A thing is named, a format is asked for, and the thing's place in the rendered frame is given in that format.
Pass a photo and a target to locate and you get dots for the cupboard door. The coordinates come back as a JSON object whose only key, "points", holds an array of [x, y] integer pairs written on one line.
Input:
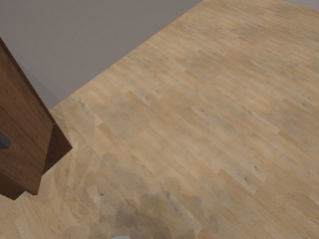
{"points": [[26, 124]]}

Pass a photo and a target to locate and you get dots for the handle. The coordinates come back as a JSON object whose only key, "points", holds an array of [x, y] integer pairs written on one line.
{"points": [[4, 141]]}

